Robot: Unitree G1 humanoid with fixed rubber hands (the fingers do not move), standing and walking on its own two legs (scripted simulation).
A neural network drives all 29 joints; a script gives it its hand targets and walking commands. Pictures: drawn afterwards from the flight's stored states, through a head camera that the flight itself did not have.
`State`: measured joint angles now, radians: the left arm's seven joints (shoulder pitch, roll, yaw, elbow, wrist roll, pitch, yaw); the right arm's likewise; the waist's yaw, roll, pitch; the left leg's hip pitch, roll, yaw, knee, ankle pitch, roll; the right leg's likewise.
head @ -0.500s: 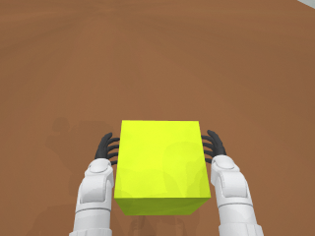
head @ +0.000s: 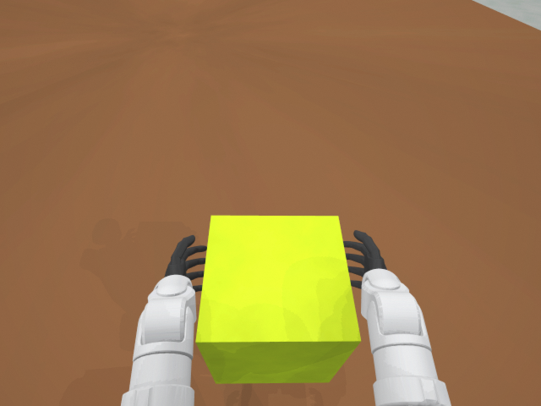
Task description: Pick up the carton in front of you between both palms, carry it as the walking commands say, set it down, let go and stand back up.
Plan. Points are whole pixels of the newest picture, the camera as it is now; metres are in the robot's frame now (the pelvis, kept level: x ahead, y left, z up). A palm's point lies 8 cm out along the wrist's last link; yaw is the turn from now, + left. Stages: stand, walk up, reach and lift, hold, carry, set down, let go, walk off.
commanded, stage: carry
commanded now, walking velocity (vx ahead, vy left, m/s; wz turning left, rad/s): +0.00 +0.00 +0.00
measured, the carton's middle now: (273, 304) +0.32 +0.00 -0.05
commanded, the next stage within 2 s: none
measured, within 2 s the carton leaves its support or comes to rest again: neither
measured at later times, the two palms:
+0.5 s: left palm (188, 288) +0.30 +0.13 +0.04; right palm (385, 282) +0.30 -0.16 +0.04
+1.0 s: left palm (179, 248) +0.37 +0.16 +0.04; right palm (360, 243) +0.37 -0.14 +0.05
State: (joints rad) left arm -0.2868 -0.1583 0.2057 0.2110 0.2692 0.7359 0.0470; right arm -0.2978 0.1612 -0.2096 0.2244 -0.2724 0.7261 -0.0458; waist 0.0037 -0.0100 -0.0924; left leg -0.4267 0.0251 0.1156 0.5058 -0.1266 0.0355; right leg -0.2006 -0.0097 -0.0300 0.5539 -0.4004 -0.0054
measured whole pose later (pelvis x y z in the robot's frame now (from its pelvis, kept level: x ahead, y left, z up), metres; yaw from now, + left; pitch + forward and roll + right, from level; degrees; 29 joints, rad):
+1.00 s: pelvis +0.06 +0.02 +0.00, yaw -2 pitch +5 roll +1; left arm -0.29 -0.16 0.21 0.23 0.29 0.72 0.06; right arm -0.32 0.17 -0.23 0.27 -0.28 0.69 -0.04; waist 0.01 -0.06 -0.14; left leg -0.32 0.02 0.21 0.50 -0.25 0.04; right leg -0.17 -0.07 -0.04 0.58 -0.44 0.01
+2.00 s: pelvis +0.49 +0.00 +0.03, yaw -1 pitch +6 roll +1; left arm -0.24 -0.15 0.16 0.11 0.22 0.71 0.07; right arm -0.24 0.15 -0.15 0.10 -0.22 0.71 -0.08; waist -0.02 0.01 -0.06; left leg -0.32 0.04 0.18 0.60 -0.17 0.03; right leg -0.04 -0.07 -0.20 0.37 -0.22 0.04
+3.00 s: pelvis +0.57 -0.01 +0.00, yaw +3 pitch +2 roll +0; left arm -0.29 -0.16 0.19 0.23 0.26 0.74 0.05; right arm -0.28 0.16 -0.22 0.22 -0.28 0.71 -0.05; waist 0.01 0.02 -0.09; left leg -0.15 0.02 0.11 0.53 -0.41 0.02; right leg -0.37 -0.01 -0.15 0.53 -0.19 -0.06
